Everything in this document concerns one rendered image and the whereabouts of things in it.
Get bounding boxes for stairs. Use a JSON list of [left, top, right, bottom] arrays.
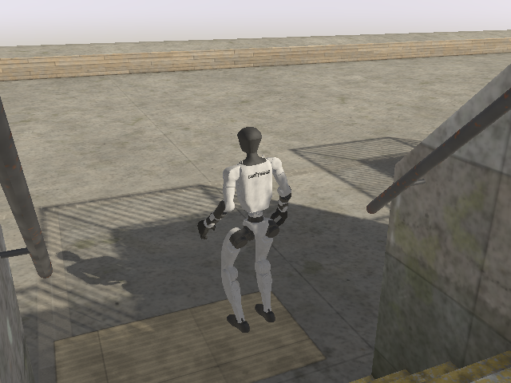
[[349, 351, 511, 383]]

